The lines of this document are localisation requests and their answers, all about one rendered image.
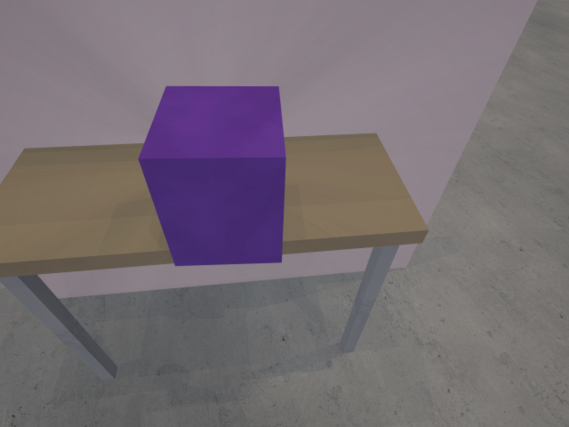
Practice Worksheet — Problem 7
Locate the table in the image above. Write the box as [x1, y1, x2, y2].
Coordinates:
[0, 133, 429, 381]

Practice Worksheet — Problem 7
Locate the carton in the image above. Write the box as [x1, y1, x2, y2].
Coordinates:
[139, 86, 286, 266]

